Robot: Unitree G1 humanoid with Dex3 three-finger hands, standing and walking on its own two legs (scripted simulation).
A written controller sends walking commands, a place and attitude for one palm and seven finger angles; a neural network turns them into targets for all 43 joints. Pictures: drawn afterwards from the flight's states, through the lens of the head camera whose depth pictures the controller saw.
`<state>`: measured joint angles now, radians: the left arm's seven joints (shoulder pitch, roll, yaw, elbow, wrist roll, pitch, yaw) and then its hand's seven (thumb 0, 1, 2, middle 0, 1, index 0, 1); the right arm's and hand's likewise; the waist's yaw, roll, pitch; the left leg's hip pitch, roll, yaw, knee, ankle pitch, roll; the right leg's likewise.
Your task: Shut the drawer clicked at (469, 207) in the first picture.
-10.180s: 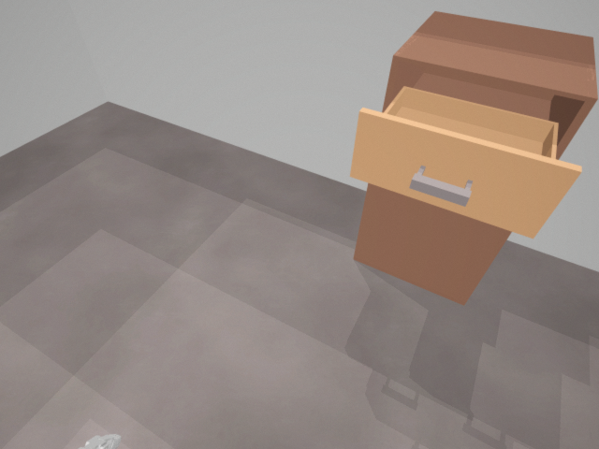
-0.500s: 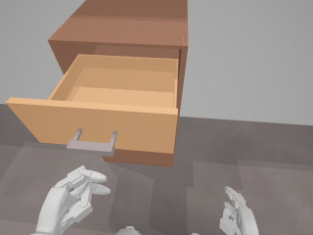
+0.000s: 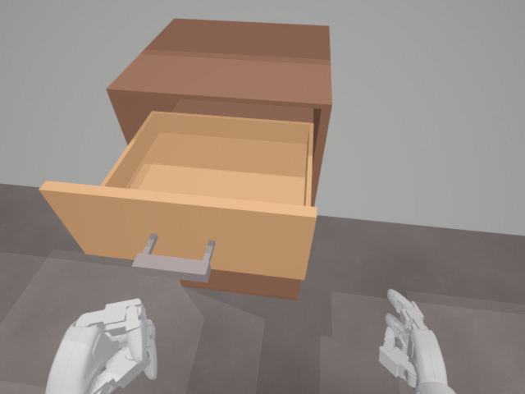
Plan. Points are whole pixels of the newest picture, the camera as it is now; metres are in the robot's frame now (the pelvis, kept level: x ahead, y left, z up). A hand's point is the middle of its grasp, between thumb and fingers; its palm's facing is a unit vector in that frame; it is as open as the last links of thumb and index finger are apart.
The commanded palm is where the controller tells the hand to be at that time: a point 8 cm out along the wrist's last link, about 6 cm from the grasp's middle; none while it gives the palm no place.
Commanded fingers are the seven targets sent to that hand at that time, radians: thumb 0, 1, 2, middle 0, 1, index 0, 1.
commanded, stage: raise the hand and make a fist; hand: left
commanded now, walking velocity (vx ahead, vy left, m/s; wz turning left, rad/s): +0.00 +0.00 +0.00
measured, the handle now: (176, 255) +0.32 +0.17 +0.04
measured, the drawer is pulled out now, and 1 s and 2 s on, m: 0.28 0.28 0.28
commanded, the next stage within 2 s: bring the fist close to the handle in 0.66 s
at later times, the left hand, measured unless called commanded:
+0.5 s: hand (139, 355) +0.14 +0.15 +0.13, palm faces -0.02 -1.00 -0.08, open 3.3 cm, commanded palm +0.08 +0.20 +0.14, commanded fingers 0.00 0.90 0.90 -1.40 -1.60 -1.40 -1.60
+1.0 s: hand (142, 354) +0.15 +0.15 +0.11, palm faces +0.01 -1.00 -0.06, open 3.3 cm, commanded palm +0.10 +0.20 +0.12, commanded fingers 0.00 0.90 0.90 -1.40 -1.60 -1.40 -1.60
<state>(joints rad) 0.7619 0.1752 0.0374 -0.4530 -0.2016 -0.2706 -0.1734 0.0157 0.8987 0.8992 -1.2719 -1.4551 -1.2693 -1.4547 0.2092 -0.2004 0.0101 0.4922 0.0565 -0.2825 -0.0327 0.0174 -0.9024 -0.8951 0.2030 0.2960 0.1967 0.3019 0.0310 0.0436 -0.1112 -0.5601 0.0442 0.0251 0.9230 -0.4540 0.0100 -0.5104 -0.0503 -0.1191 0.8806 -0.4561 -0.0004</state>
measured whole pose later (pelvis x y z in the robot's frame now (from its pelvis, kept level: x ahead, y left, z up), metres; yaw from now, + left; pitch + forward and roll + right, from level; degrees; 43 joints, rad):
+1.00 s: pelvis +0.00 -0.01 +0.01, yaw +0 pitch +2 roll -1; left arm 0.72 0.19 0.11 -0.38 -0.24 -0.22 -0.24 0.02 0.90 0.90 -1.40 -1.60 -1.40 -1.60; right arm 0.23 -0.22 0.03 0.57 0.06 -0.37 -0.05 0.02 -0.90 -0.90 0.21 0.30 0.20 0.30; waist 0.03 0.05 -0.08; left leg -0.45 0.05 0.02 0.81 -0.41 -0.01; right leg -0.40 -0.03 -0.12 0.78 -0.42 -0.02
